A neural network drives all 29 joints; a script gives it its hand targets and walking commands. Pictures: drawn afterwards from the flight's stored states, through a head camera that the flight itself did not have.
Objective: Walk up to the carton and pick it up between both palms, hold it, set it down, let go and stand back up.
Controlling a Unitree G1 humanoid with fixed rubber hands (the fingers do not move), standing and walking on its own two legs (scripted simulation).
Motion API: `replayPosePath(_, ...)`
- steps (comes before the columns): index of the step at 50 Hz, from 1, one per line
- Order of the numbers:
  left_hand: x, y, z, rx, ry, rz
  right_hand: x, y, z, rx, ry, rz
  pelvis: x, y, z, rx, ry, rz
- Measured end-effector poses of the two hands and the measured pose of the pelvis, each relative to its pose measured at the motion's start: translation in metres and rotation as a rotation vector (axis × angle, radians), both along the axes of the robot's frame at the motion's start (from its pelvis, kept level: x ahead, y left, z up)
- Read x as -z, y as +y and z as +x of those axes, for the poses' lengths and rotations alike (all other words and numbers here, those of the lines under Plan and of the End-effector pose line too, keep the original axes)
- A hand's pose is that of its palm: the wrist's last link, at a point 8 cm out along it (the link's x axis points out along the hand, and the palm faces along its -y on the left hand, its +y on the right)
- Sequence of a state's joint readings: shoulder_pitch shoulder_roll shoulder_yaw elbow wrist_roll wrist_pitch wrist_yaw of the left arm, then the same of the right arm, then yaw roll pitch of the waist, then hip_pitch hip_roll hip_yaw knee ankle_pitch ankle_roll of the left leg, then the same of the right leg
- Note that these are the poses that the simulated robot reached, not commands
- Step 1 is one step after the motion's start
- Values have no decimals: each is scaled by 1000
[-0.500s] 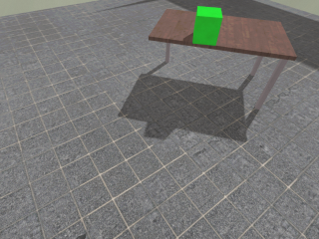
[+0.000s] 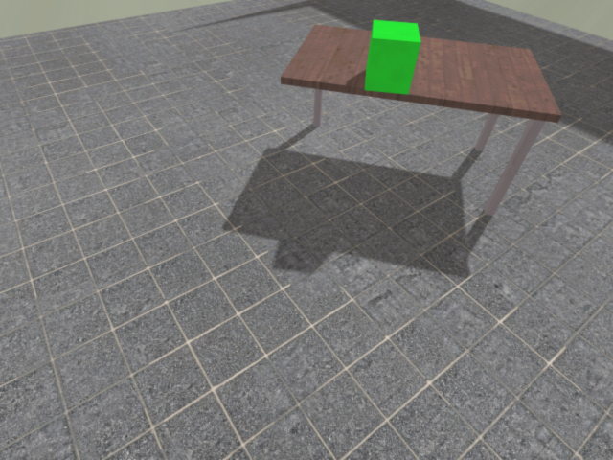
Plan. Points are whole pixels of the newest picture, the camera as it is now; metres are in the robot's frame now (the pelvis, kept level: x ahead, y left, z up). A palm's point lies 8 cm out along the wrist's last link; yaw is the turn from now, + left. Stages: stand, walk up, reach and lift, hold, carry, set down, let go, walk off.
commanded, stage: walk up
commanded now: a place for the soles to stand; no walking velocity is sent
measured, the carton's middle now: (390, 57) +1.56 -0.28 -0.11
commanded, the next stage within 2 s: none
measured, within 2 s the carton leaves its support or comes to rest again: neither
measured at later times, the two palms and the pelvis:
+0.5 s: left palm (216, 450) +0.18 +0.13 -0.11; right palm (574, 456) +0.20 -0.38 -0.13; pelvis +0.16 -0.12 -0.01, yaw -9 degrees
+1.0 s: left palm (252, 248) +0.55 +0.13 -0.11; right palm (518, 316) +0.40 -0.36 -0.09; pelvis +0.43 -0.11 +0.01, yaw -11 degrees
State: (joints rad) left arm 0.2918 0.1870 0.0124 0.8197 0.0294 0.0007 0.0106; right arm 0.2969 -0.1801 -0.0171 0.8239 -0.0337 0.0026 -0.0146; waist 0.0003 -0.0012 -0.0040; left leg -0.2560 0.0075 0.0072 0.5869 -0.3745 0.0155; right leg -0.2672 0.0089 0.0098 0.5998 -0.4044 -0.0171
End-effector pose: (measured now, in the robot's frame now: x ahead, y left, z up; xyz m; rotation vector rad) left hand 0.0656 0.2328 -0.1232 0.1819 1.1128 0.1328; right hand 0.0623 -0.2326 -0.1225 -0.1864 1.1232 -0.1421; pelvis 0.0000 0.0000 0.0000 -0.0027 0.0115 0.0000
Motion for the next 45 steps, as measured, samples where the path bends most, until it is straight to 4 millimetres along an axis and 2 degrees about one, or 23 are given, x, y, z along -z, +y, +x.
replayPosePath(3,1,2,-2,44,29,-3,-4,-11,-10,31,-17,-17,0,-5,10,35,5,0)
replayPosePath(6,-3,-1,11,110,57,5,-9,-32,-33,99,9,-49,-4,-16,21,58,-1,-14)
replayPosePath(9,-11,-10,39,147,28,13,-13,-56,-56,143,82,-71,-7,-32,37,70,-6,-19)
replayPosePath(11,-15,-20,62,158,-4,20,-12,-73,-63,154,133,-79,-7,-45,50,82,-11,-16)
replayPosePath(13,-16,-34,85,173,-25,31,-6,-93,-60,158,164,-81,-2,-59,64,100,-15,-9)
replayPosePath(15,-12,-50,106,190,-39,50,5,-113,-48,151,181,-81,7,-75,80,116,-17,-1)
replayPosePath(18,3,-71,128,172,-59,87,32,-143,-17,106,197,-72,30,-101,104,130,-24,-11)
replayPosePath(20,8,-84,128,126,-44,89,39,-151,17,74,179,-52,33,-110,117,129,-32,-15)
replayPosePath(22,4,-93,122,84,1,83,32,-154,62,45,105,-33,26,-115,134,135,-38,-11)
replayPosePath(26,-14,-101,114,67,96,80,1,-151,158,1,-88,-9,4,-121,171,155,-50,-1)
replayPosePath(29,-20,-104,122,75,150,71,-17,-146,215,-13,-180,5,-4,-123,200,176,-50,-1)
replayPosePath(31,-21,-104,136,85,177,62,-23,-142,246,-14,-211,13,-6,-123,221,186,-47,-5)
replayPosePath(35,-13,-100,186,110,182,45,-21,-131,295,-17,-208,23,-2,-119,267,185,-37,-19)
replayPosePath(40,14,-83,275,153,167,43,-5,-123,354,2,-168,-22,18,-106,338,177,-19,-17)
replayPosePath(42,23,-78,314,184,167,43,-1,-120,366,26,-148,-44,23,-101,357,177,-31,4)
replayPosePath(45,17,-81,375,235,125,36,-8,-122,363,128,-105,-56,14,-99,385,185,-42,-27)
